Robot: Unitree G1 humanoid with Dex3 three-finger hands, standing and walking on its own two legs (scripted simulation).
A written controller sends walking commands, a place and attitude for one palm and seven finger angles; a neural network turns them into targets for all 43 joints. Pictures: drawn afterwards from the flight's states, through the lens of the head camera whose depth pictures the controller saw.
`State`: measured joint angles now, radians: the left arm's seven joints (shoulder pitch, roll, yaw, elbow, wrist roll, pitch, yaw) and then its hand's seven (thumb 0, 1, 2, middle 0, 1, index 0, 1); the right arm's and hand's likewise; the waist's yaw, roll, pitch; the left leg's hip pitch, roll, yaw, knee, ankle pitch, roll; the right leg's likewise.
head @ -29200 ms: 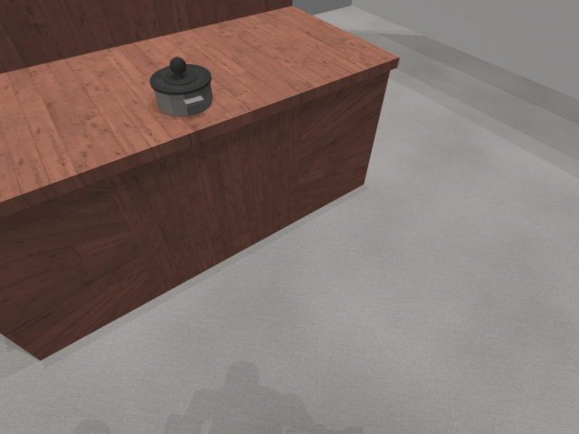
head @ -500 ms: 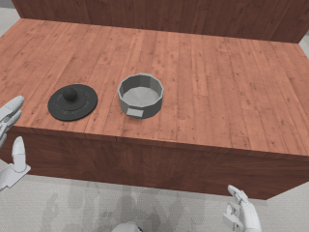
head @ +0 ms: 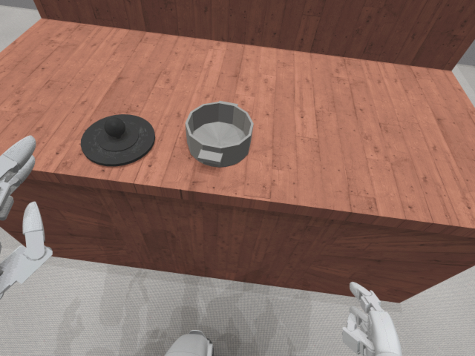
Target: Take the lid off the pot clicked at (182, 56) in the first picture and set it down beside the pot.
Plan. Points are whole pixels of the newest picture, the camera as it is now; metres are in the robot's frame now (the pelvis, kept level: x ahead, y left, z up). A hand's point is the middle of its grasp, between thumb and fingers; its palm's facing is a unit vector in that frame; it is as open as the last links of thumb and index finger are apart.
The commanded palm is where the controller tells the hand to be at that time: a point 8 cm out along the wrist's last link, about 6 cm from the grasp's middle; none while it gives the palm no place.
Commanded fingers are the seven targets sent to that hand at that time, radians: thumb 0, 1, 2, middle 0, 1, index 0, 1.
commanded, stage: step back with the hand held close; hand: left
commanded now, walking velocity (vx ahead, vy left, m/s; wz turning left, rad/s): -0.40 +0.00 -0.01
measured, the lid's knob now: (114, 127) +0.59 +0.33 -0.03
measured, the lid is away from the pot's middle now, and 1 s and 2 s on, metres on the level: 0.25 0.25 0.25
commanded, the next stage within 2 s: stop stepping back and stand still in 0.72 s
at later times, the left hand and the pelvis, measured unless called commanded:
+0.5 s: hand (29, 271) +0.17 +0.23 +0.18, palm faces +0.30 -0.87 -0.39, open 7.4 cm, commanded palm +0.10 +0.28 +0.19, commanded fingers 0.00 0.90 0.90 -0.20 -0.30 -0.20 -0.30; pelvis -0.03 +0.00 +0.00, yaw +0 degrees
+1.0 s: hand out of the picture +0.08 +0.22 +0.16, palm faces +0.22 -0.87 -0.45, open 7.4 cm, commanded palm +0.01 +0.27 +0.19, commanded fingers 0.00 0.90 0.90 -0.20 -0.30 -0.20 -0.30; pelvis -0.13 +0.00 +0.00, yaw -2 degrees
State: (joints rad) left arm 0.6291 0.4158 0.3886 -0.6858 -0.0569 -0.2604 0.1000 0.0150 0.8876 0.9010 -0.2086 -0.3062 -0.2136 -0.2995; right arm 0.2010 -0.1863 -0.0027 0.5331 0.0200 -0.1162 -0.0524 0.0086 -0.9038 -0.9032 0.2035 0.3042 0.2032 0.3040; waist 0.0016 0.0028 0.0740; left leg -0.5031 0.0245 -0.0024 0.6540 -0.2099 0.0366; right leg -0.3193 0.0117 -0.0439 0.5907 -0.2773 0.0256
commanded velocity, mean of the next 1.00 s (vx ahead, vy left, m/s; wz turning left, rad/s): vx -0.28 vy -0.01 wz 0.01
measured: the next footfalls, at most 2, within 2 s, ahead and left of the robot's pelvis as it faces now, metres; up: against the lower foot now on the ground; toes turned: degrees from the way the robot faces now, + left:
left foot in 0.44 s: +0.06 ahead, +0.11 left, +0.00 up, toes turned +1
right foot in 0.68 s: -0.04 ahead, -0.14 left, +0.00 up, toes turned -5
